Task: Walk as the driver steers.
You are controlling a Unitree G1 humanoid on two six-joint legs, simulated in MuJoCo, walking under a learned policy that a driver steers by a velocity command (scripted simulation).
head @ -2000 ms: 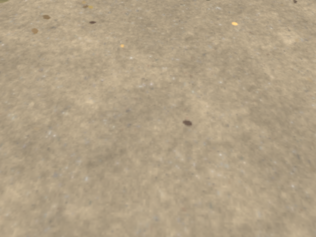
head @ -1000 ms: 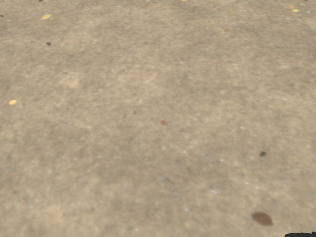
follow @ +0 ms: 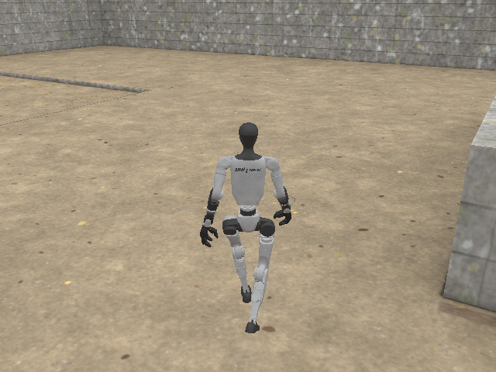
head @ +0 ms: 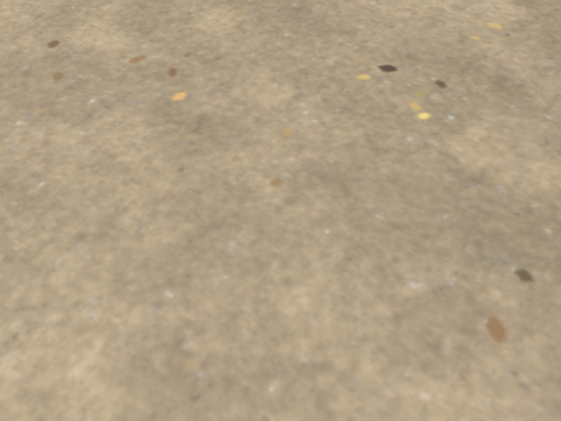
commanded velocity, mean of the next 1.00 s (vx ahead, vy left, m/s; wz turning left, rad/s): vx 0.88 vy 0.00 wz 0.65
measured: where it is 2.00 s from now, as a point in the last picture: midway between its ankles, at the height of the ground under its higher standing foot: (211, 237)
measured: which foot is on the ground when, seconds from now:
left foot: down 0.00-0.40, up 0.42-0.82, down 0.84-1.00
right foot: up 0.00-0.38, down 0.40-0.84, up 0.86-1.00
